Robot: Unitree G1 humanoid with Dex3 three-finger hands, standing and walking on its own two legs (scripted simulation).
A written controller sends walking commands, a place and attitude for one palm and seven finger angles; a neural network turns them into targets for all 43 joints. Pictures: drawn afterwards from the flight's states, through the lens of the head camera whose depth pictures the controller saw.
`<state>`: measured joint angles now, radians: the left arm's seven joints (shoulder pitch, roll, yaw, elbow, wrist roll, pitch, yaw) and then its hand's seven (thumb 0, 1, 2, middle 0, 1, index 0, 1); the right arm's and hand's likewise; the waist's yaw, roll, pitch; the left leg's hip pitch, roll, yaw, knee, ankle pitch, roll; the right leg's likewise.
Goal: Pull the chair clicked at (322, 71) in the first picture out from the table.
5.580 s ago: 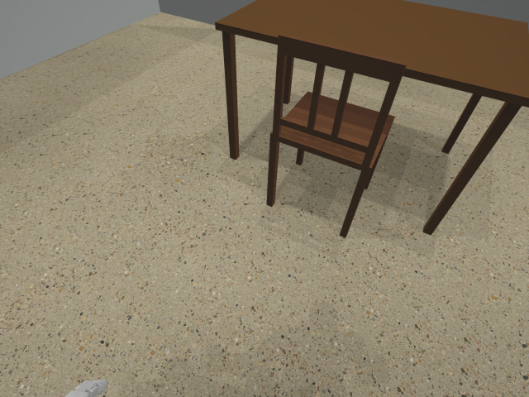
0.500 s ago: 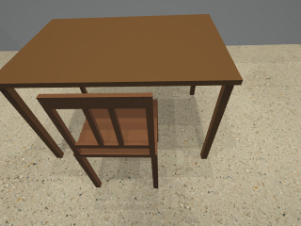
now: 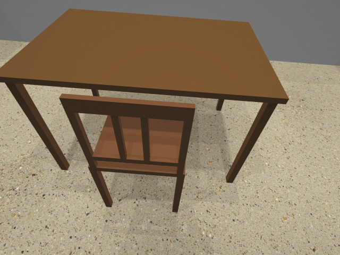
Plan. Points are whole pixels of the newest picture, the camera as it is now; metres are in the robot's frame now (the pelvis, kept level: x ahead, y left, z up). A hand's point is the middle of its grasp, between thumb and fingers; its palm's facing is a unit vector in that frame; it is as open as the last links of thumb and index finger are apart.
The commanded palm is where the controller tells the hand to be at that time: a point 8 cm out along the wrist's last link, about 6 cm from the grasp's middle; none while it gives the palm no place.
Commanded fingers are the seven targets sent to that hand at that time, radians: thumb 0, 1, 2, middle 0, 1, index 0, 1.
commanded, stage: come to a stop and stand still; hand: left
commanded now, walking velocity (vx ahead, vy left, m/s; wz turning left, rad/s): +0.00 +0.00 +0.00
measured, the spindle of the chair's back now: (119, 137) +0.52 +0.22 -0.12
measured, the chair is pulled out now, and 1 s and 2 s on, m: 0.00 0.00 0.00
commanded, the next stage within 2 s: look again from close up in 0.24 s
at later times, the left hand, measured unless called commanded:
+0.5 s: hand out of the picture -0.02 +0.18 -0.18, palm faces +0.01 -0.98 -0.21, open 7.4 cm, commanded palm none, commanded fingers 0.00 0.90 0.90 -0.20 -0.30 -0.20 -0.30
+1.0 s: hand out of the picture -0.02 +0.14 -0.18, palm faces +0.02 -0.98 -0.17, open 7.4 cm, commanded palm none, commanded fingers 0.00 0.90 0.90 -0.20 -0.30 -0.20 -0.30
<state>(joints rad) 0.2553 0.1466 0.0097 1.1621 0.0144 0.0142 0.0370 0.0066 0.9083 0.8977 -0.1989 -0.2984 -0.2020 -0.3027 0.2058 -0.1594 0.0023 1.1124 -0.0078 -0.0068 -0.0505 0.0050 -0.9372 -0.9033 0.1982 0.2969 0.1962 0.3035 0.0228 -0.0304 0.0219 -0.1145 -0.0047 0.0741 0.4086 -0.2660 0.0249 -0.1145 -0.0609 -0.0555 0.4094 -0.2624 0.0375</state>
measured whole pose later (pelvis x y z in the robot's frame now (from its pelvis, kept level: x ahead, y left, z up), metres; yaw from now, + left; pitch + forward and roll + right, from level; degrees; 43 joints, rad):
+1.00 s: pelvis -0.01 -0.02 +0.00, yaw +0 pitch -1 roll +0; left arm 0.30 0.14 -0.02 1.12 0.01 -0.01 0.03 0.01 0.91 0.90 -0.20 -0.30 -0.20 -0.30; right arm 0.27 -0.15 0.02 1.12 -0.01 -0.01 -0.03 0.01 -0.91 -0.90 0.20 0.30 0.19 0.30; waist 0.00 0.00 0.04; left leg -0.17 0.02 0.07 0.45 -0.26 0.00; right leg -0.18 -0.04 -0.06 0.48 -0.28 0.01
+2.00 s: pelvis +0.03 +0.00 -0.01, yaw -1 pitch +0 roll +0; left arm 0.37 0.15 0.03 1.12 0.03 0.01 0.03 0.01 0.91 0.90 -0.20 -0.30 -0.20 -0.30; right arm 0.35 -0.13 0.00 1.11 -0.02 -0.04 -0.03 0.00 -0.90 -0.90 0.20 0.30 0.19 0.30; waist 0.02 -0.04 0.02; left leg -0.16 0.00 0.09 0.55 -0.39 0.04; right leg -0.24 -0.07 -0.06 0.71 -0.48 -0.02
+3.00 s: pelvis +0.06 +0.03 -0.01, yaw +1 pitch +0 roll +1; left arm 0.36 0.15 -0.02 1.09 0.03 0.00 0.03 0.01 0.91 0.90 -0.20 -0.30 -0.20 -0.30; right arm 0.30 -0.14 -0.02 1.06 -0.02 0.01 -0.01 0.01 -0.92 -0.90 0.20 0.30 0.20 0.30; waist 0.00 -0.01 0.04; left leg -0.25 0.01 0.08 0.48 -0.24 0.01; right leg -0.29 -0.04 -0.10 0.50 -0.22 -0.02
